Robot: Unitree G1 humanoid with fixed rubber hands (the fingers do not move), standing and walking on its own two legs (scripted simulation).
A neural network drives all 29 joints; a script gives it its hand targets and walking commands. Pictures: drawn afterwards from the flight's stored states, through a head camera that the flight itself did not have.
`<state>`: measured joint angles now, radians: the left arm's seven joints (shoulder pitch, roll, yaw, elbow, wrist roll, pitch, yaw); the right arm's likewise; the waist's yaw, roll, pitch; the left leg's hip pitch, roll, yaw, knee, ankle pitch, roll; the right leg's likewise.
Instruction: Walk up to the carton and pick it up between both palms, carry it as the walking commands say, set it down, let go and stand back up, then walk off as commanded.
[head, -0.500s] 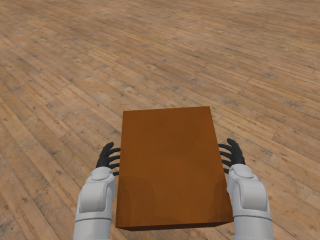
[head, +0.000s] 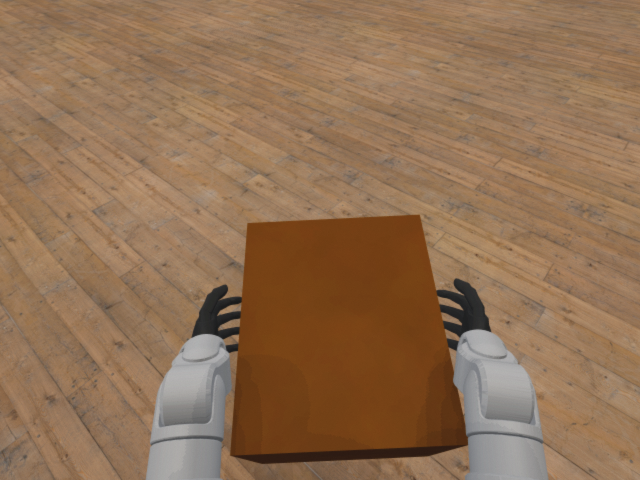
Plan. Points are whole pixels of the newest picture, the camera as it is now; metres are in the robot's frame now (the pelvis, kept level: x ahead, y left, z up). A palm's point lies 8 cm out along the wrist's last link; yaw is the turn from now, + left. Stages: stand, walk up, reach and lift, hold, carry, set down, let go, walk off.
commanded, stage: carry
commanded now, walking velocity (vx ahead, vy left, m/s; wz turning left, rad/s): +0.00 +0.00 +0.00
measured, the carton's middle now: (339, 342) +0.32 +0.00 -0.03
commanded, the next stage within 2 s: none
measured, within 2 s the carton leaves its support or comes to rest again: neither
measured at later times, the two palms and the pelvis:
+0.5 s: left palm (191, 302) +0.29 +0.17 +0.10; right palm (467, 301) +0.29 -0.15 +0.11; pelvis +0.05 +0.01 +0.00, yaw -2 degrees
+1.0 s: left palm (221, 192) +0.52 +0.18 +0.09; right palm (422, 191) +0.51 -0.14 +0.09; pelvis +0.27 +0.03 +0.01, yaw -2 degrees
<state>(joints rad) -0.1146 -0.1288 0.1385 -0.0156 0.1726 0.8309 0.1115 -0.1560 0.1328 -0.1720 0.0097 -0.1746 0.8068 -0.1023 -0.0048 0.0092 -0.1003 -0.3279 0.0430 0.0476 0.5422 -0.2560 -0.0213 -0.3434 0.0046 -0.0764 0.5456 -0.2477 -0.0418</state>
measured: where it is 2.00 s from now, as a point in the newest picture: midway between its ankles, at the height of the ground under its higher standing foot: (333, 310)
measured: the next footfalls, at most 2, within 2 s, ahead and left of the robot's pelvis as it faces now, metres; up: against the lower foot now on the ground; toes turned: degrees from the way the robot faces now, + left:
left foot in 0.86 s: +0.30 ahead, +0.12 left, +0.00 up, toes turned +10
right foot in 1.22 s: +0.55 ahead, -0.10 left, +0.00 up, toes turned -10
